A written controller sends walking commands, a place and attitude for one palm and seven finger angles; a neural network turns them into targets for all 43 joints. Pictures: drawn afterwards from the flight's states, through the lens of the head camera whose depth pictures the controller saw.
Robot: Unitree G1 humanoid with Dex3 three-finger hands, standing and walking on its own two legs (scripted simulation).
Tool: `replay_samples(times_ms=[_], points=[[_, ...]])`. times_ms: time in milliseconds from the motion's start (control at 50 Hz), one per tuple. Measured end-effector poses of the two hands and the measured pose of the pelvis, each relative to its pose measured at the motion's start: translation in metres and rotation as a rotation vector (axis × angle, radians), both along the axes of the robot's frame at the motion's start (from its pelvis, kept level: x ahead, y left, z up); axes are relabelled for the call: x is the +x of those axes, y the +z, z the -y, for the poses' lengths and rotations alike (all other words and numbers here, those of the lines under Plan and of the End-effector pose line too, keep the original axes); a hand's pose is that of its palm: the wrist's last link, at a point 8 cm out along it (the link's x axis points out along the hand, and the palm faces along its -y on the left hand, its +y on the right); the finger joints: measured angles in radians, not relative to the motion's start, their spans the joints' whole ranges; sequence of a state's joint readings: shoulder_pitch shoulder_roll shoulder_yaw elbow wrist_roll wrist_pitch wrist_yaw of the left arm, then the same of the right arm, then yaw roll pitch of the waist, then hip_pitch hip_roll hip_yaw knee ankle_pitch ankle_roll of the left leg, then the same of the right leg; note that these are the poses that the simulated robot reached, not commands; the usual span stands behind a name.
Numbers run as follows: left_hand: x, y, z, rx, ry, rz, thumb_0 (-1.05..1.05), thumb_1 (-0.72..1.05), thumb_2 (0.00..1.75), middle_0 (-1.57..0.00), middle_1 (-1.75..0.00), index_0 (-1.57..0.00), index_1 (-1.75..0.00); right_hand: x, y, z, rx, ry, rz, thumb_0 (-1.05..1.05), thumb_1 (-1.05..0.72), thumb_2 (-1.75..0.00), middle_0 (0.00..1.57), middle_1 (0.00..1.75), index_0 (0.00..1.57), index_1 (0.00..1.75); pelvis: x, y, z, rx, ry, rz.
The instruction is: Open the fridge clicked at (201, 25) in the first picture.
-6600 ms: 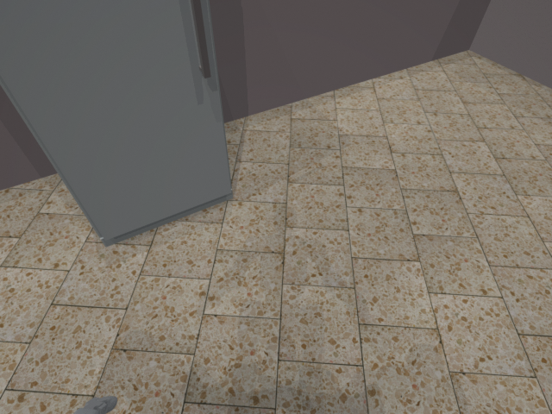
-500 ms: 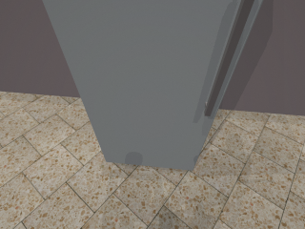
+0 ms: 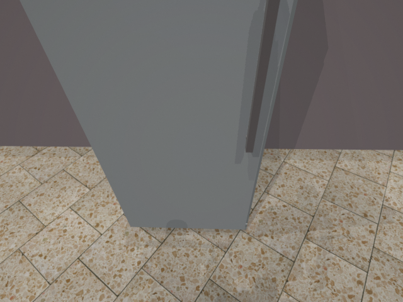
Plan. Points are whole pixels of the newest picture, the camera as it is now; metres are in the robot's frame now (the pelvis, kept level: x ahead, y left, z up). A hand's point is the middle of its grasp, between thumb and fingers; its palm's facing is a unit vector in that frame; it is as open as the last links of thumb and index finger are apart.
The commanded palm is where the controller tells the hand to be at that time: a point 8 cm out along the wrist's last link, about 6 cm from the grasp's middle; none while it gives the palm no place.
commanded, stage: come to a stop and stand still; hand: right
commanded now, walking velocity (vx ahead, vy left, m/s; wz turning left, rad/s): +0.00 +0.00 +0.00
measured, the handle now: (258, 79) +0.58 -0.11 +0.17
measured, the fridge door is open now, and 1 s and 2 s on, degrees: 0 0 0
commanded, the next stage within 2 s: look again from close up in 0.10 s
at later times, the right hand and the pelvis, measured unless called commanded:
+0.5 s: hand out of the picture -0.01 -0.20 -0.17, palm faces +0.01 +0.97 -0.23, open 7.4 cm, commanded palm none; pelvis -0.01 +0.01 +0.00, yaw +0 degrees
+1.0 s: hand out of the picture +0.02 -0.19 -0.17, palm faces +0.00 +0.97 -0.23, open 7.4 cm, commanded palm none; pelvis +0.01 +0.01 +0.01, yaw +0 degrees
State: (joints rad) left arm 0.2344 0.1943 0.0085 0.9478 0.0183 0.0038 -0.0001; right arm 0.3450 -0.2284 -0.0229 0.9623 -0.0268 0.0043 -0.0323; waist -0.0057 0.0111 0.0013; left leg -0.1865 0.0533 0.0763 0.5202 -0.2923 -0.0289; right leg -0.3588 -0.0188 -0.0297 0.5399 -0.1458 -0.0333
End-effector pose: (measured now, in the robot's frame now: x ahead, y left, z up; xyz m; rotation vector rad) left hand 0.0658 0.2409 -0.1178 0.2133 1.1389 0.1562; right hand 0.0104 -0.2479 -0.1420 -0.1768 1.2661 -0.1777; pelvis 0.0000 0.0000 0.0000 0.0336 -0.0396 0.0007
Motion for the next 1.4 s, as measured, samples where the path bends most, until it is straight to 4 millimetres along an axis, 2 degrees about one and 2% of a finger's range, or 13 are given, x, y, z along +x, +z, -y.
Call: replay_samples(times_ms=[120,280,440,560,740,1140,1400], points=[[-0.007,0.001,-0.009,0.012,-0.007,-0.019,0.01,0.91,0.89,-0.20,-0.30,-0.20,-0.30,-0.019,0.003,0.008,-0.018,-0.004,-0.036,0.00,-0.91,-0.90,0.20,0.30,0.20,0.30,-0.005,0.001,-0.001,-0.001,-0.002,0.000],[-0.030,0.000,-0.023,0.035,0.007,-0.081,0.01,0.91,0.89,-0.20,-0.30,-0.20,-0.30,-0.035,0.004,0.008,-0.020,-0.005,-0.075,0.00,-0.90,-0.90,0.20,0.30,0.20,0.30,-0.009,0.002,-0.004,-0.002,-0.005,0.000],[-0.049,0.000,-0.030,0.045,0.028,-0.137,0.01,0.91,0.89,-0.20,-0.30,-0.20,-0.30,-0.031,0.001,0.003,-0.007,0.005,-0.082,0.00,-0.90,-0.90,0.20,0.30,0.20,0.30,-0.010,0.003,-0.007,-0.002,-0.005,0.000],[-0.054,-0.001,-0.028,0.038,0.038,-0.160,0.01,0.91,0.89,-0.20,-0.30,-0.20,-0.30,-0.022,0.001,-0.001,0.001,0.014,-0.071,0.00,-0.90,-0.90,0.20,0.30,0.20,0.30,-0.008,0.004,-0.008,-0.002,-0.004,-0.004],[-0.044,-0.002,-0.023,0.019,0.036,-0.161,0.01,0.91,0.89,-0.20,-0.30,-0.20,-0.30,-0.008,0.002,-0.003,0.003,0.021,-0.063,0.00,-0.90,-0.90,0.20,0.30,0.20,0.30,-0.002,0.005,-0.009,-0.005,-0.003,-0.010],[-0.001,0.000,-0.026,0.014,0.009,-0.115,0.01,0.91,0.89,-0.20,-0.30,-0.20,-0.30,0.010,0.007,-0.008,-0.003,0.019,-0.070,0.00,-0.90,-0.90,0.20,0.30,0.20,0.30,0.016,0.008,-0.013,-0.014,0.001,-0.010],[0.006,0.000,-0.028,0.015,0.012,-0.121,0.01,0.91,0.89,-0.20,-0.30,-0.20,-0.30,0.022,0.007,-0.013,0.004,0.025,-0.069,0.00,-0.90,-0.90,0.20,0.30,0.20,0.30,0.024,0.010,-0.015,-0.017,0.006,-0.005]])
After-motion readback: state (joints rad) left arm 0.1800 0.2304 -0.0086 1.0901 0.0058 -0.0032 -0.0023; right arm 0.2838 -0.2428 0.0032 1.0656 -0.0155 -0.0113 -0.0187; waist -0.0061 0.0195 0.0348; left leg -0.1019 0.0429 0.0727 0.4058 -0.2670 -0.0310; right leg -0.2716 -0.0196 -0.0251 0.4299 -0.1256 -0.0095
